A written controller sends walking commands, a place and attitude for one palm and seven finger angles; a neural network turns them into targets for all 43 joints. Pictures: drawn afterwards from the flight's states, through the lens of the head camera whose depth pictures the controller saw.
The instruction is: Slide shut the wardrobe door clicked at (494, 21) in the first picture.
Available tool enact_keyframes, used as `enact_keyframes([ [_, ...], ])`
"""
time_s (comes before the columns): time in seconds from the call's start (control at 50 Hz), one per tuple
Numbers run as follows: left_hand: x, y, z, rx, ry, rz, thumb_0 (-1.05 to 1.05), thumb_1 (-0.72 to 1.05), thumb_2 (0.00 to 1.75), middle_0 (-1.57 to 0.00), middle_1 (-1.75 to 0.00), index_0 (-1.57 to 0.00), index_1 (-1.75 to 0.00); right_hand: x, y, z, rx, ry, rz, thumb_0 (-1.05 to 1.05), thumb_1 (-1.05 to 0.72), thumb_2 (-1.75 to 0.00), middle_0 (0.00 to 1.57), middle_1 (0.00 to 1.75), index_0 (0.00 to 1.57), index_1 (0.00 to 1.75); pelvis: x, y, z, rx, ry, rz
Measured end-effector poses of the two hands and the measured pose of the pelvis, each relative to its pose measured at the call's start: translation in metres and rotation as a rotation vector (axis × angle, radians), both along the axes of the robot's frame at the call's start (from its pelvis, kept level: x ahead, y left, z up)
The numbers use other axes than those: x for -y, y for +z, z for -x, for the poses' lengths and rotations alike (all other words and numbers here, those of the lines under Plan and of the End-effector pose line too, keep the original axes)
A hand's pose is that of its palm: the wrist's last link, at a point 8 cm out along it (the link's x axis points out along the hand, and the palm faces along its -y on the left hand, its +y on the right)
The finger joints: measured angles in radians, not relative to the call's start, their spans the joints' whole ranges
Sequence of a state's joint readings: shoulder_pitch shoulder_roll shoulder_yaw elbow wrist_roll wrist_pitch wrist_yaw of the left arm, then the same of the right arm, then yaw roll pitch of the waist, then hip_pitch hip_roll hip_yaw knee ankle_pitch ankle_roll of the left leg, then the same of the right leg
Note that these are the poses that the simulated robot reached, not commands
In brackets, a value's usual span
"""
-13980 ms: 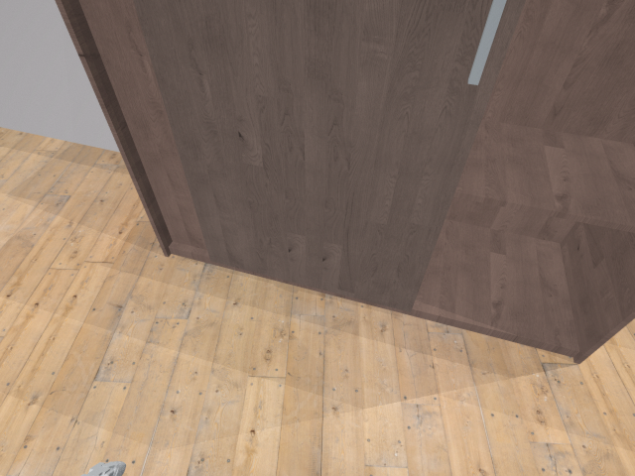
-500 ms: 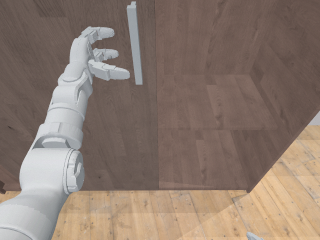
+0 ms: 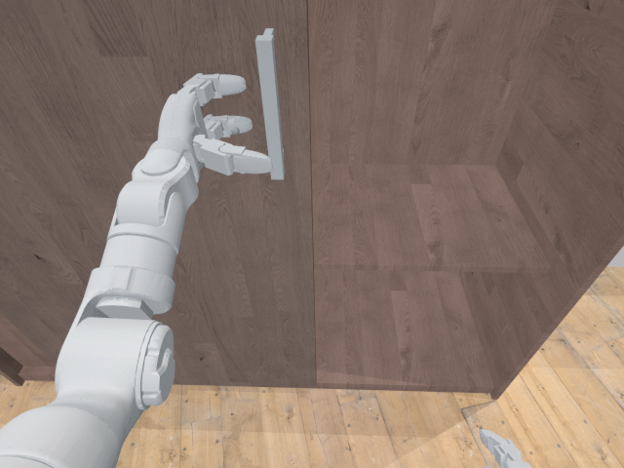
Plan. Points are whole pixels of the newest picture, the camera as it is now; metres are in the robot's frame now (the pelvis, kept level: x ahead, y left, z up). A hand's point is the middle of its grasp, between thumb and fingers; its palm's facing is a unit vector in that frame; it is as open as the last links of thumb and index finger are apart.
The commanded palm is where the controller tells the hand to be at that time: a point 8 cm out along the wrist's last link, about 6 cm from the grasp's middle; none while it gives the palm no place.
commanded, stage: feel for the door with the fingertips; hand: left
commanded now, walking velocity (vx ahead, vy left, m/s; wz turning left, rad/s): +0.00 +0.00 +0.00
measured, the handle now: (273, 109) +0.51 +0.07 +0.24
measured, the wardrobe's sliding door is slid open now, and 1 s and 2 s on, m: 0.57 0.57 0.57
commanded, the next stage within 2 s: slide the fingers in behind the handle in 0.58 s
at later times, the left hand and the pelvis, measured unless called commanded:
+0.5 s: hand (245, 120) +0.46 +0.10 +0.25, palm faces +0.02 -1.00 +0.01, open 14.0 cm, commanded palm +0.45 +0.16 +0.24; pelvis -0.01 +0.00 +0.00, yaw -1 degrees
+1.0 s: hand (241, 119) +0.47 +0.11 +0.25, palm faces +0.00 -1.00 +0.02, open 13.5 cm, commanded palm +0.46 +0.16 +0.24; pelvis -0.03 +0.01 +0.00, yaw -1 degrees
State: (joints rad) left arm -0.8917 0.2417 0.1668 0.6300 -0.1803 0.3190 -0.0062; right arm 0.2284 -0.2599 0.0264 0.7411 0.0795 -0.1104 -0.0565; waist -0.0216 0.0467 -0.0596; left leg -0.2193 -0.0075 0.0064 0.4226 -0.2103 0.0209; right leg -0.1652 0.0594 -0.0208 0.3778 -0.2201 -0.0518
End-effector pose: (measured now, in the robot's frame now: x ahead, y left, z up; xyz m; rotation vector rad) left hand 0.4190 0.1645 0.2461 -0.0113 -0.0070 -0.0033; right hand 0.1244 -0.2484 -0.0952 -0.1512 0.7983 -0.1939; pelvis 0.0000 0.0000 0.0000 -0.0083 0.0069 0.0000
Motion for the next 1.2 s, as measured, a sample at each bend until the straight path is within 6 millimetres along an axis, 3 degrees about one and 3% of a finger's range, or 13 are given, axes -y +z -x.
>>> enact_keyframes([
  [0.12, 0.018, 0.001, 0.001, -0.007, -0.007, 0.007, -0.01, -0.50, 0.30, -0.30, -1.20, -0.30, -1.20, -0.005, 0.001, -0.003, 0.013, 0.016, -0.011, 0.01, -0.90, -0.90, 0.20, 0.30, 0.20, 0.30, 0.002, 0.000, 0.004, 0.005, 0.000, -0.002],
  [0.22, 0.023, 0.002, -0.004, -0.024, 0.012, 0.006, -0.01, -0.50, 0.30, -0.30, -1.20, -0.30, -1.20, -0.006, -0.001, 0.008, -0.003, 0.007, -0.016, 0.01, -0.90, -0.90, 0.21, 0.30, 0.20, 0.30, 0.003, 0.000, 0.008, 0.004, -0.004, -0.003],
  [0.5, 0.010, 0.003, -0.020, -0.016, 0.026, -0.001, -0.01, -0.50, 0.30, -0.30, -1.20, -0.30, -1.20, 0.013, -0.016, 0.081, -0.161, -0.084, 0.012, 0.01, -0.90, -0.90, 0.21, 0.30, 0.20, 0.30, 0.003, 0.001, 0.012, -0.015, -0.012, 0.001],
  [0.6, 0.009, 0.001, -0.023, -0.009, 0.023, 0.007, -0.01, -0.50, 0.30, -0.32, -1.21, -0.31, -1.21, 0.016, -0.016, 0.098, -0.188, -0.105, 0.025, 0.01, -0.90, -0.90, 0.20, 0.30, 0.20, 0.30, 0.001, 0.001, 0.014, -0.022, -0.015, 0.003],
  [0.82, 0.004, 0.003, -0.028, -0.027, 0.024, 0.006, -0.01, -0.50, 0.30, -0.38, -1.25, -0.39, -1.26, 0.007, -0.016, 0.110, -0.182, -0.083, 0.031, 0.01, -0.90, -0.90, 0.20, 0.30, 0.20, 0.30, -0.007, -0.001, 0.023, -0.043, -0.003, 0.011],
  [1.2, 0.002, 0.001, -0.028, -0.007, 0.004, 0.010, -0.01, -0.50, 0.30, -0.38, -1.24, -0.39, -1.23, -0.011, -0.016, 0.136, -0.206, -0.088, 0.031, 0.01, -0.90, -0.90, 0.21, 0.30, 0.20, 0.30, -0.022, -0.004, 0.031, -0.057, -0.009, 0.015],
])
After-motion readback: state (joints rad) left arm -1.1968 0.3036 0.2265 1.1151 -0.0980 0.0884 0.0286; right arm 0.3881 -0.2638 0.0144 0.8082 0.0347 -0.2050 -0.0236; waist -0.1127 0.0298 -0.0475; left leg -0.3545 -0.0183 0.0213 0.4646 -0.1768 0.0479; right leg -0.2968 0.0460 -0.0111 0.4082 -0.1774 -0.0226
